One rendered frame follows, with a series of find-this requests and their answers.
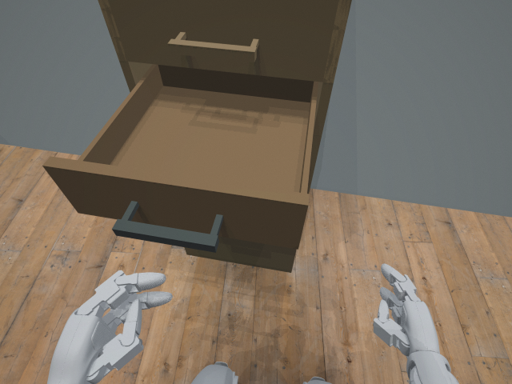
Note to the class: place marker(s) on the handle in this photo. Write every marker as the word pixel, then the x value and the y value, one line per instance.
pixel 195 240
pixel 213 50

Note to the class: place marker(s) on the drawer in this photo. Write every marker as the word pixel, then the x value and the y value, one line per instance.
pixel 187 144

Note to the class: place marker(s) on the cabinet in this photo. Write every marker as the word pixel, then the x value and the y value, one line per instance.
pixel 296 39

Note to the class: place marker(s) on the right robot hand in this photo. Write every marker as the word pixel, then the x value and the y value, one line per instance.
pixel 412 328

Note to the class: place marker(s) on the right robot forearm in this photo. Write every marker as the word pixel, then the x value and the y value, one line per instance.
pixel 428 367

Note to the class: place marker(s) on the robot left thigh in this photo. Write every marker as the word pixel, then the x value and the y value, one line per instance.
pixel 216 374

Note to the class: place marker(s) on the left robot hand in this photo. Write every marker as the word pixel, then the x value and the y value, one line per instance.
pixel 87 333

